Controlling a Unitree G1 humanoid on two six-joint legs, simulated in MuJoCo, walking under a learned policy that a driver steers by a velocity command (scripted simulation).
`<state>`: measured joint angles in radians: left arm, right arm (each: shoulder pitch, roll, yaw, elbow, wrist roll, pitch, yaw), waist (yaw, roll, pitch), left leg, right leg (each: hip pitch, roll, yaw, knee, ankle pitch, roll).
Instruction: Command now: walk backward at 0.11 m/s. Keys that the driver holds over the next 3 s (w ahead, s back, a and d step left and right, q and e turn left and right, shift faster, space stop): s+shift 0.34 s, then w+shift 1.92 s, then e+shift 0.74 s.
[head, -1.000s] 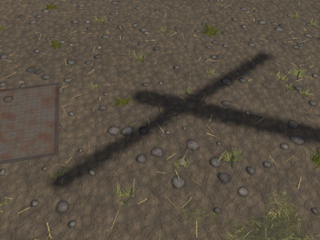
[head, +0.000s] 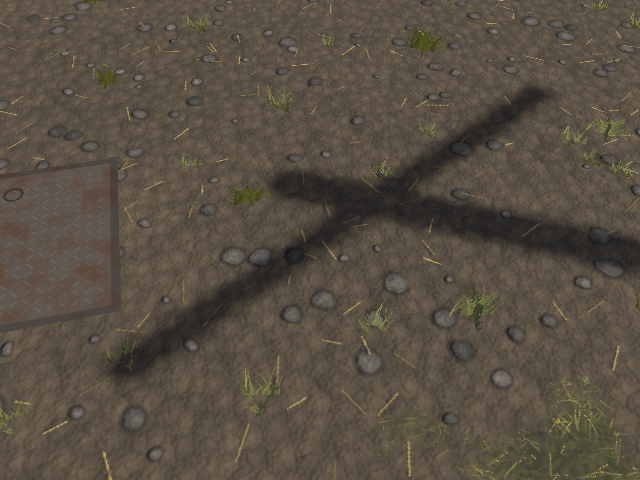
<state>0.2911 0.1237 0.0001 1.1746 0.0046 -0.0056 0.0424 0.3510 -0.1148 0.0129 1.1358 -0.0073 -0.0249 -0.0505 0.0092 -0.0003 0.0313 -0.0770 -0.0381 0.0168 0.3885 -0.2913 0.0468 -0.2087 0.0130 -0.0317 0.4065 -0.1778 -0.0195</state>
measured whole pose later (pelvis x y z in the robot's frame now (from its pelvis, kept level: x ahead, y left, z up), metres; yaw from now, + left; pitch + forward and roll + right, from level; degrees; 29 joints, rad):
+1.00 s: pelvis +0.01 +0.00 +0.00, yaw +1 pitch +4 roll +0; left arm 0.18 0.23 0.07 0.88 0.03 -0.07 -0.05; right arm 0.29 -0.21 -0.05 0.91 -0.02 -0.09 0.01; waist -0.01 -0.03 -0.03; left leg -0.19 -0.04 0.07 0.37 -0.25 0.06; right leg -0.55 -0.03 0.02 1.02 -0.21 -0.08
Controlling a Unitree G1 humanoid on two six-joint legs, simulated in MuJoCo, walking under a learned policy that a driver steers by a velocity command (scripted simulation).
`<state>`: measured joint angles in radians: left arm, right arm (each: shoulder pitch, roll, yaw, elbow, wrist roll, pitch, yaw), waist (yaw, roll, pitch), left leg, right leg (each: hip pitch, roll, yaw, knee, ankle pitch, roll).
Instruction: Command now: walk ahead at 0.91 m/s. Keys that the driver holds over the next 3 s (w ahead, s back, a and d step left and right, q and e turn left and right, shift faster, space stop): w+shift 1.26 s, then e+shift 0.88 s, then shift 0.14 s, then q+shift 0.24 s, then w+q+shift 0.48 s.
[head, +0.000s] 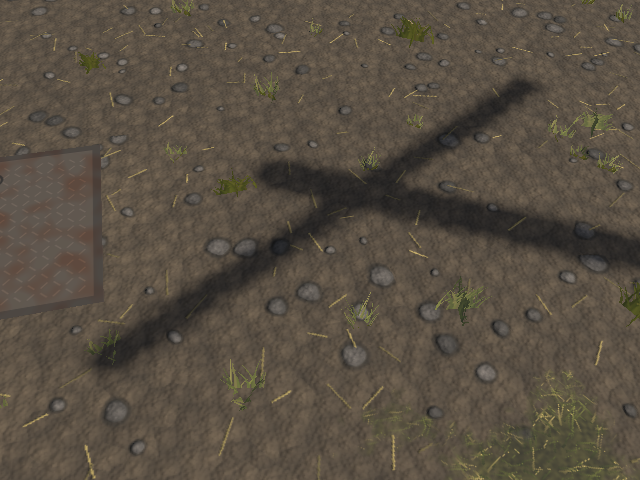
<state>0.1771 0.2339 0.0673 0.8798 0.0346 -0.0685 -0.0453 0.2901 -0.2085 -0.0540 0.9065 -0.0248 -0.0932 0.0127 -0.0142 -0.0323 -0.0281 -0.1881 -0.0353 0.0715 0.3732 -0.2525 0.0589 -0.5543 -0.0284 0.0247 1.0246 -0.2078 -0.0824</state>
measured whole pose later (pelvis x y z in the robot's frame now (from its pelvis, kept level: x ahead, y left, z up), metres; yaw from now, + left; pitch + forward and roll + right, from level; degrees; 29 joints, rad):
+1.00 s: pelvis +0.85 -0.03 -0.01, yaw -1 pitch +0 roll +2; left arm 0.22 0.26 0.03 0.87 0.03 -0.08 -0.02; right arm 0.36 -0.28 -0.06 0.96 -0.03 -0.09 0.02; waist -0.02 -0.02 0.03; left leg -0.21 -0.10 0.10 0.42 -0.22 0.10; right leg -0.49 -0.06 0.05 1.28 -0.25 -0.10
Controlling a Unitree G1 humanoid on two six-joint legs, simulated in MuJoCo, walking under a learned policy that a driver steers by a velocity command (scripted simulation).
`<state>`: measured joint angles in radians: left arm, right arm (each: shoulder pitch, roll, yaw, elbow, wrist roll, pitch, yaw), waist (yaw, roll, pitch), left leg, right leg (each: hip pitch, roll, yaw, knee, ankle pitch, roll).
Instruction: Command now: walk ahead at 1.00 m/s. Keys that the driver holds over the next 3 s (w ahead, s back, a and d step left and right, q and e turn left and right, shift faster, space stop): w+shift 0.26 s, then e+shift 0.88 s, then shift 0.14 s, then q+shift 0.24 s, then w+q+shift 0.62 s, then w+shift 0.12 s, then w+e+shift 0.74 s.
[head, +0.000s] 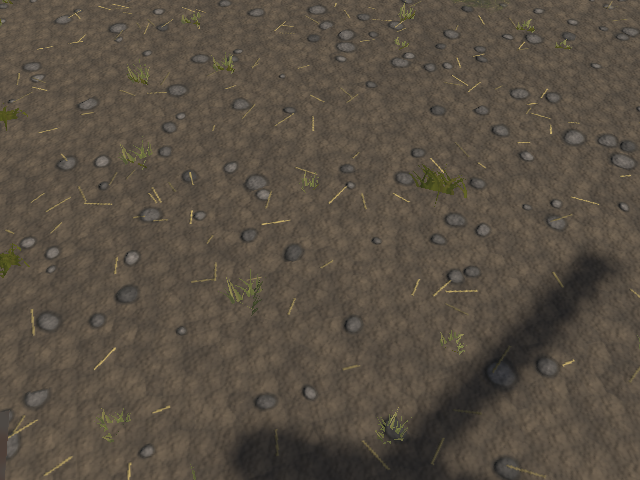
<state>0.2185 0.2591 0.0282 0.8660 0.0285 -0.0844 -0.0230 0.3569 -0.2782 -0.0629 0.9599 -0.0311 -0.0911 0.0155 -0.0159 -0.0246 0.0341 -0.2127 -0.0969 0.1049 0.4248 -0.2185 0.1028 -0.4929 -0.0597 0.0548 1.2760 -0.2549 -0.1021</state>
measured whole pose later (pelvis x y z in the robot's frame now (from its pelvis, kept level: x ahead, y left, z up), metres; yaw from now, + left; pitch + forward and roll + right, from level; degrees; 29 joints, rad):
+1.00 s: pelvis +0.62 -0.04 +0.00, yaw -34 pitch +0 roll +0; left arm 0.14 0.33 0.08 0.66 0.01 0.10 -0.05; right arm 0.19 -0.29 -0.03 0.70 -0.04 0.00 -0.03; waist -0.01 -0.01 0.08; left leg -0.33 0.09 0.20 0.47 -0.12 0.02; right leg -0.47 -0.02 -0.03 0.96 -0.40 0.02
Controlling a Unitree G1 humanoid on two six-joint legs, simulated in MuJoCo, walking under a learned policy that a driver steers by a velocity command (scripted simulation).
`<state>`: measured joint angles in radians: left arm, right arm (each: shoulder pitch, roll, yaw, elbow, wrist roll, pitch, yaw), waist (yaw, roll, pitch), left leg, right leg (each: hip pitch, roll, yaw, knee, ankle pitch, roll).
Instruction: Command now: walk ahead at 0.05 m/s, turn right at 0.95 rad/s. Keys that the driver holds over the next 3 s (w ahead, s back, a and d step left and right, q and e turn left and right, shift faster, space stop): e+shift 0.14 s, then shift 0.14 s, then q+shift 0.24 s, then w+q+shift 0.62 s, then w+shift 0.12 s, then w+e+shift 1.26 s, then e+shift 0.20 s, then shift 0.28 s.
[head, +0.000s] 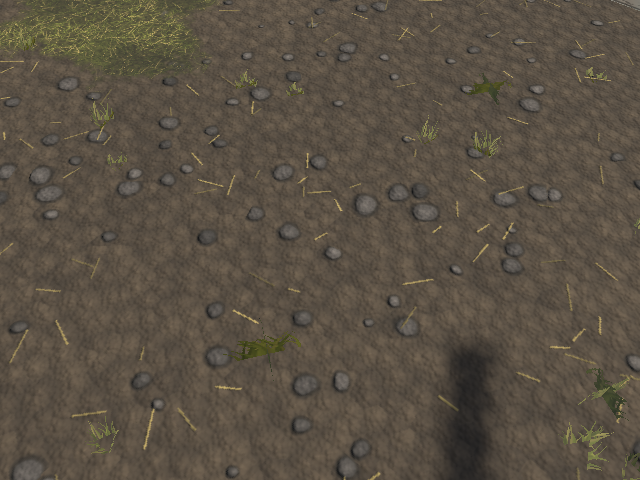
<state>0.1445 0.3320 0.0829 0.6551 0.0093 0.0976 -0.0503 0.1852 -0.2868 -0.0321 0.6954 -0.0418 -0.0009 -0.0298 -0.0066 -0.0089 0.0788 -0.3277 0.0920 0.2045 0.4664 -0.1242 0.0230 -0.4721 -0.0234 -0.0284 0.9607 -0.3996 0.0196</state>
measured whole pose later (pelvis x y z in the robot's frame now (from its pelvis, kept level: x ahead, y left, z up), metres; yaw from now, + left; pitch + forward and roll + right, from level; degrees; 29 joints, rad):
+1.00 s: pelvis +0.13 -0.05 +0.01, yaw +13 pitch +3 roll +0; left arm 0.26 0.31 0.02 0.67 0.04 -0.06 0.02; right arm 0.18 -0.34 -0.08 0.63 -0.03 0.01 0.06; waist 0.02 0.03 -0.03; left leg -0.56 -0.04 -0.06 1.11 -0.31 0.05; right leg -0.23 0.00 -0.04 0.44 -0.28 -0.01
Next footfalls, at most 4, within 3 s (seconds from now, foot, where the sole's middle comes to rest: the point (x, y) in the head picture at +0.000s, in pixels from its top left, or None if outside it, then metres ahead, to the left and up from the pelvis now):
0.10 right None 0.04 -0.12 -0.77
0.52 left None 0.07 0.07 -0.77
0.86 right None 0.16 -0.16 -0.77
1.34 left None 0.45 0.23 -0.77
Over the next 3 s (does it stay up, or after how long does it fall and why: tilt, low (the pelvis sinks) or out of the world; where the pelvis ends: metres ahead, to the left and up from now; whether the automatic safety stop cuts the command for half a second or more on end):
stays up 1.61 0.22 0.00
